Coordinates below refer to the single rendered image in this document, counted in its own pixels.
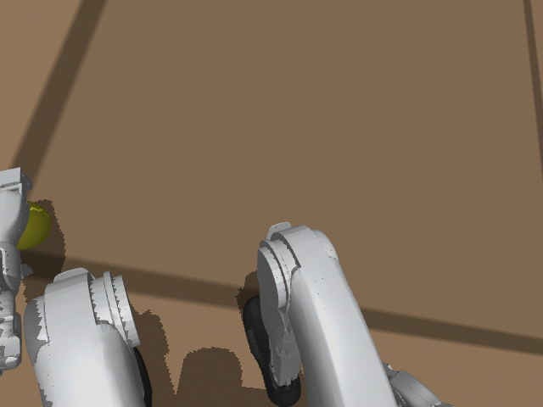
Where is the left robot arm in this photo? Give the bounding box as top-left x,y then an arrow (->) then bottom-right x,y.
0,242 -> 22,376

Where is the right robot hand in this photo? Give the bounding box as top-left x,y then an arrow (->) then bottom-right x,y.
382,362 -> 443,407

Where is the left robot foot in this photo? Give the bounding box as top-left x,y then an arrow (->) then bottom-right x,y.
133,347 -> 152,407

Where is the right robot foot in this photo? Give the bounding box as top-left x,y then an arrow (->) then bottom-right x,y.
243,295 -> 301,407

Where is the ball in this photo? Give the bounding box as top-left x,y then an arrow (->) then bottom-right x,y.
16,201 -> 52,250

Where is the left robot hand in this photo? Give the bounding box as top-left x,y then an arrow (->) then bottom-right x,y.
0,167 -> 33,279

